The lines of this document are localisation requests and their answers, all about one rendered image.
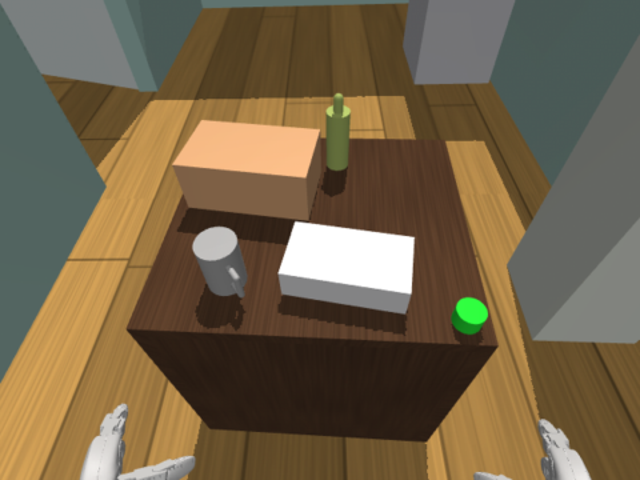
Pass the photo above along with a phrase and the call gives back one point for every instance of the left robot hand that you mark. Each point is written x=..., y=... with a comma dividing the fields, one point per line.
x=104, y=458

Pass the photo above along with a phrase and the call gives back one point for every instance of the right robot hand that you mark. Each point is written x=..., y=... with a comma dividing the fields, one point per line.
x=561, y=463

